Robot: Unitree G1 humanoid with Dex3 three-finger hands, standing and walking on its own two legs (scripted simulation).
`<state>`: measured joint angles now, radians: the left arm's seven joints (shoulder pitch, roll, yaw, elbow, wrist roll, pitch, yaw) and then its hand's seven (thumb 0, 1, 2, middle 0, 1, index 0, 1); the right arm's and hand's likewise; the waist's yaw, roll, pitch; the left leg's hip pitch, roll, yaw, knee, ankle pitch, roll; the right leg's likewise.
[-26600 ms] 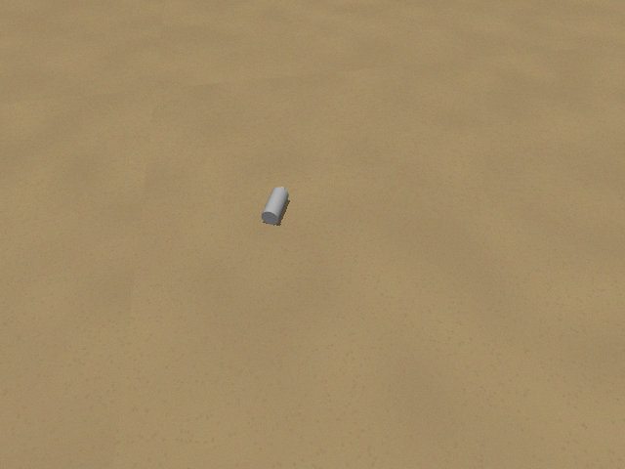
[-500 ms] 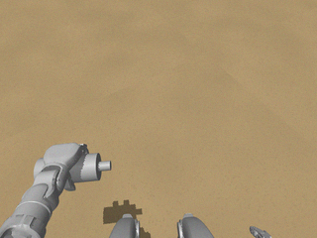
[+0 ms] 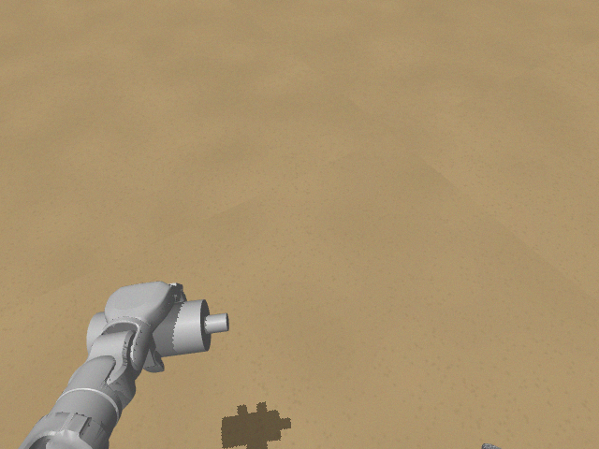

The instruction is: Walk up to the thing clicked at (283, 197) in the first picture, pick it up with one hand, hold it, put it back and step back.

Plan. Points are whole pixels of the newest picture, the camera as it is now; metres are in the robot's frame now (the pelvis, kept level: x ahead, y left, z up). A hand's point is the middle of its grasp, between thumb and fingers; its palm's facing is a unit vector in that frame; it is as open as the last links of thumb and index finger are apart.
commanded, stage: hold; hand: left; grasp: from above
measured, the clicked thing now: (164, 330) +0.33 +0.21 -0.09
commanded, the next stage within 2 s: crouch in 1.88 s
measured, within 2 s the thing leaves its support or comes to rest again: neither
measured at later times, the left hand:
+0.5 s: hand (144, 314) +0.33 +0.22 -0.03, palm faces -0.46 -0.05 -0.89, open 10.4 cm
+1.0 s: hand (138, 324) +0.30 +0.22 -0.01, palm faces -0.46 -0.05 -0.89, open 10.4 cm
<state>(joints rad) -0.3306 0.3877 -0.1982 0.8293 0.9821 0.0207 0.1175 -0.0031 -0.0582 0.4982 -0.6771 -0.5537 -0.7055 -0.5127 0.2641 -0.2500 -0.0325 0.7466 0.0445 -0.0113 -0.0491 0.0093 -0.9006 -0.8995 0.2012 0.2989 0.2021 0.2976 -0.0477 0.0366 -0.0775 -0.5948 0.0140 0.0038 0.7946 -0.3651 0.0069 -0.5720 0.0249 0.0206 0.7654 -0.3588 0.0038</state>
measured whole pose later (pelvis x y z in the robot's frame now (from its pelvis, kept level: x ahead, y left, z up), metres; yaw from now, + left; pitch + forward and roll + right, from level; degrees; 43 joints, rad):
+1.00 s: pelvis +0.01 +0.00 +0.03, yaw -1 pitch +2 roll +0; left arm -0.26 0.41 -0.23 0.65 0.98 0.01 -0.04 -0.01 -0.07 0.55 -0.66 -0.60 -0.69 -0.56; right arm 0.20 -0.26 -0.02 0.69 0.07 0.06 -0.06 0.01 -0.90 -0.90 0.20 0.30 0.20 0.30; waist 0.00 0.05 -0.02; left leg -0.29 0.00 0.03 0.51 -0.25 0.01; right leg -0.29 0.01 0.04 0.51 -0.26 0.00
